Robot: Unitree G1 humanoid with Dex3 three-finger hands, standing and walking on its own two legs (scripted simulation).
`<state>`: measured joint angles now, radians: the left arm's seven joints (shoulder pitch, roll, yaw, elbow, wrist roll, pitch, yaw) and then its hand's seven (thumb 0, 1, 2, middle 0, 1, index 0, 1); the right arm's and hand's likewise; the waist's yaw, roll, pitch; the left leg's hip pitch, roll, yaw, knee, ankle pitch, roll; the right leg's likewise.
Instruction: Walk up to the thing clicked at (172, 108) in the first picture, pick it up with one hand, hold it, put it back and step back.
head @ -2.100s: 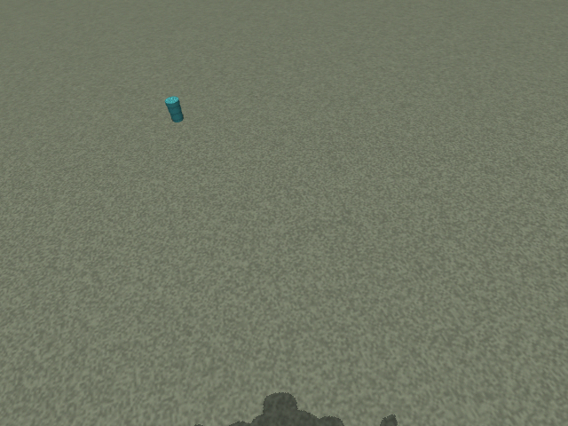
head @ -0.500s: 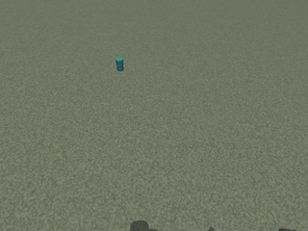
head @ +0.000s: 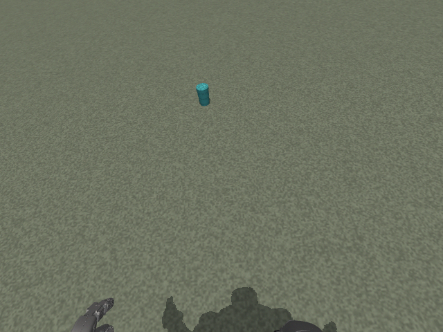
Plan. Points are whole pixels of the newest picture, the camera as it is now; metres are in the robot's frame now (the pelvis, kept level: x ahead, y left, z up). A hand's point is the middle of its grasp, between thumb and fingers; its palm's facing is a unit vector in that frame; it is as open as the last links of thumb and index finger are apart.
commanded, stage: walk up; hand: left
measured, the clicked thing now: (203, 95) +1.66 +0.15 -0.69
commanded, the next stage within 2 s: none
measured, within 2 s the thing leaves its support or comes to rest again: neither
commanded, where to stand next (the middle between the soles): +1.33 -0.06 m, yaw -1 degrees
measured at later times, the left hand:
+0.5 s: hand (114, 253) +0.33 +0.30 -0.14, palm faces -0.02 -0.95 -0.32, open 7.4 cm
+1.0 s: hand (159, 143) +0.64 +0.21 -0.10, palm faces -0.02 -0.92 -0.38, open 7.4 cm
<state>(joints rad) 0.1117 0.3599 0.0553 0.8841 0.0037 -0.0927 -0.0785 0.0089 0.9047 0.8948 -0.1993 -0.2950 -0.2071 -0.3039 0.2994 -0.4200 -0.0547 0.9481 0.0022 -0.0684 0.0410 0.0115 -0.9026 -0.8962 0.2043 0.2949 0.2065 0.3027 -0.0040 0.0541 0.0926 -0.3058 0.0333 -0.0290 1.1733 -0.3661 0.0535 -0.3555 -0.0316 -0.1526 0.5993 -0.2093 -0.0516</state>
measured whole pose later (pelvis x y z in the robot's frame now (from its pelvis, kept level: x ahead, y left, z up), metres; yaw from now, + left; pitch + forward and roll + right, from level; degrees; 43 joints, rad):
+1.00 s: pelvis +0.55 -0.05 +0.02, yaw -1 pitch -3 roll +0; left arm 0.24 0.38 0.04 0.87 0.00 -0.10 -0.06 0.01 0.90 0.89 -0.20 -0.30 -0.21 -0.30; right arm 0.27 -0.43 -0.05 0.92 -0.01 -0.05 0.06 0.01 -0.90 -0.90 0.20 0.29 0.21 0.30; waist 0.01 0.06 0.06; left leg -0.49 0.09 0.01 0.99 -0.26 0.01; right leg -0.22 -0.01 -0.11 0.48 -0.22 -0.05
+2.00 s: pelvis +0.96 -0.07 +0.01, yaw +0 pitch -2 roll -1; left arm 0.34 0.42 0.04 0.86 0.01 -0.09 -0.05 0.01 0.90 0.89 -0.20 -0.30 -0.21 -0.30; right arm 0.25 -0.42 -0.06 0.91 -0.02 -0.03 0.08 0.01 -0.90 -0.90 0.20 0.29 0.21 0.30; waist 0.05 0.03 0.07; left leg -0.47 0.09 0.03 0.69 -0.23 0.00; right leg -0.17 -0.05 -0.11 0.52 -0.30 -0.01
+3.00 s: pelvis +1.24 -0.05 +0.00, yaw +0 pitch -3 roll +0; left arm 0.28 0.42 0.01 0.92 0.00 -0.03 -0.01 0.01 0.90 0.89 -0.20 -0.30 -0.21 -0.30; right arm 0.19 -0.37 -0.04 0.89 -0.01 -0.04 0.04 0.01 -0.90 -0.90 0.20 0.30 0.21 0.30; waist 0.03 -0.04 0.11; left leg -0.38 0.03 0.05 0.65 -0.22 0.03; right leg -0.39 -0.03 0.00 0.99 -0.51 -0.04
